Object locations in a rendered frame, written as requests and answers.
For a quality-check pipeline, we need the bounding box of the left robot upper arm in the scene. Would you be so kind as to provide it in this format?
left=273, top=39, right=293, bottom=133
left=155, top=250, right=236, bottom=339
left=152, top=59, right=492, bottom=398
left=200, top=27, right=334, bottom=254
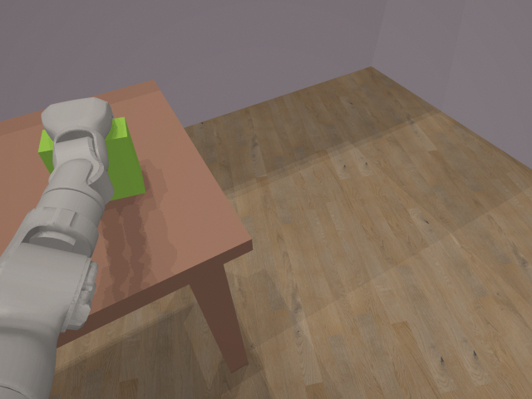
left=0, top=242, right=99, bottom=399

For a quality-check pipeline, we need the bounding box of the sponge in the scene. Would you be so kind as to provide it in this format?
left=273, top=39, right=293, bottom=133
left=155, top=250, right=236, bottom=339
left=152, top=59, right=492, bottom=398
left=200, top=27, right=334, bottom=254
left=38, top=117, right=145, bottom=201

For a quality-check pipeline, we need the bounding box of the table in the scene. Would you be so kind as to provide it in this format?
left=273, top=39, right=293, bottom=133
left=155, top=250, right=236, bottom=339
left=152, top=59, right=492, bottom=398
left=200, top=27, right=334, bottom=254
left=0, top=80, right=253, bottom=373

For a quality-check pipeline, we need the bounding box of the robot left hand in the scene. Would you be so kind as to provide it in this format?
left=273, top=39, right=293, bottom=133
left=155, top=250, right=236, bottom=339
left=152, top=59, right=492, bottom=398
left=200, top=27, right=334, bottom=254
left=41, top=97, right=115, bottom=176

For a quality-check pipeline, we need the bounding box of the robot left forearm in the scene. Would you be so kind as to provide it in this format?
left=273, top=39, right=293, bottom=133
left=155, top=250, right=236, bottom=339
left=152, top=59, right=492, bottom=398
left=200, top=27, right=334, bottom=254
left=0, top=126, right=114, bottom=278

